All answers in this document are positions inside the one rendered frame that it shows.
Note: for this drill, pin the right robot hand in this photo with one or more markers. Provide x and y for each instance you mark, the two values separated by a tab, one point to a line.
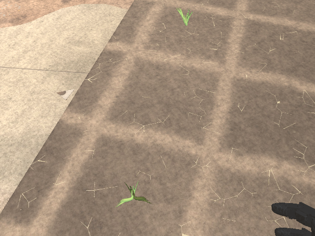
303	213

